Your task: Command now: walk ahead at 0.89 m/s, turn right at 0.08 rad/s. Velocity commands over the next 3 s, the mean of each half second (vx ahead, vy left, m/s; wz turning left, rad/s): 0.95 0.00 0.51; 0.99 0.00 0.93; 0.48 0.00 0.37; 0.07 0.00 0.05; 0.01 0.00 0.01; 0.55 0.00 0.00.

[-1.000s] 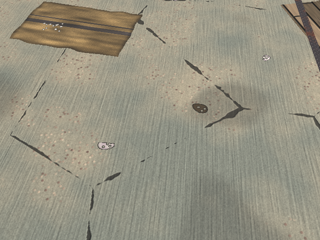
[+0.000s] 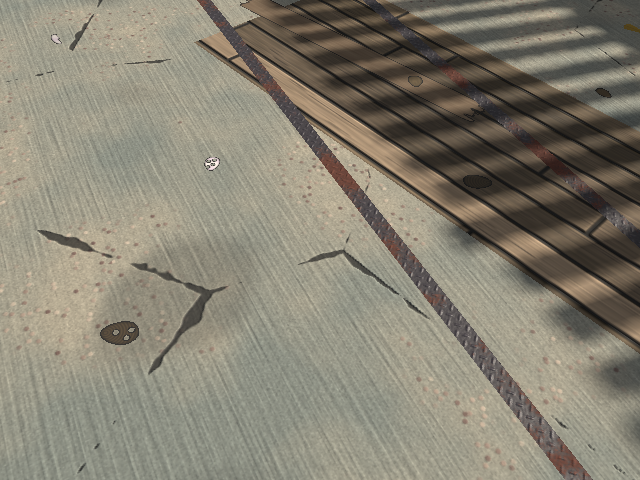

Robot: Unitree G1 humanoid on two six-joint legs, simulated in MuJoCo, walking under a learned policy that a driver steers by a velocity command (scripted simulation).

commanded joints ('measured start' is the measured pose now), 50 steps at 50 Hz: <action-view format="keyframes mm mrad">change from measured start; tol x32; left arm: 1 -220 55 1 -131 0 -12 -7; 8 -330 36 -29 -192 -14 -24 -1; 13 286 271 65 -28 40 -41 77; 50 -271 19 -30 -234 -27 -21 37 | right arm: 1 51 -123 -30 -24 13 -25 3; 29 -466 -40 2 -226 -6 77 85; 35 110 -225 -93 -37 9 75 12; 50 -30 -216 -95 -80 25 7 -1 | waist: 1 -25 127 172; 13 166 -189 -379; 24 8 -32 175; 37 -71 252 -223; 50 -38 84 94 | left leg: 1 47 218 -231 -263 1 115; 10 69 245 -154 79 1112 92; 12 -234 149 -117 633 686 80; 13 -542 35 -85 970 -161 69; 14 -618 42 -110 1068 -114 90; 26 -672 177 66 721 336 55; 33 -161 -39 224 452 207 161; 37 487 288 -701 121 41 461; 44 -280 111 -424 -141 124 307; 50 -190 61 -348 -106 471 195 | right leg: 1 -274 -43 -71 -80 79 20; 11 668 63 -98 -525 2 -38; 13 1124 -435 580 -660 -695 -99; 18 562 -293 228 -892 -280 -59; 28 514 -159 -345 -1006 512 41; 33 676 -233 -347 -457 1337 50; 34 582 -241 -313 -160 1216 31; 36 -7 44 -238 594 -349 60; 50 194 -37 -74 -446 290 100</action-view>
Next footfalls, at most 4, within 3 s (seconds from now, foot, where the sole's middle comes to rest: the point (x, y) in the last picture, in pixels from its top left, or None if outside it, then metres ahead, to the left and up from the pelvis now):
0.24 right None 0.38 -0.12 -0.78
0.70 left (236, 383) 0.74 0.15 -0.78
1.12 right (193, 239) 1.18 0.29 -0.78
1.52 left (96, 255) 1.12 0.55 -0.78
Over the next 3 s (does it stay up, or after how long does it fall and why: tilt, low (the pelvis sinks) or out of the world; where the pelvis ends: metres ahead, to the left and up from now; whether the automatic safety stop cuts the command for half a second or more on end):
stays up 1.21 0.60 0.00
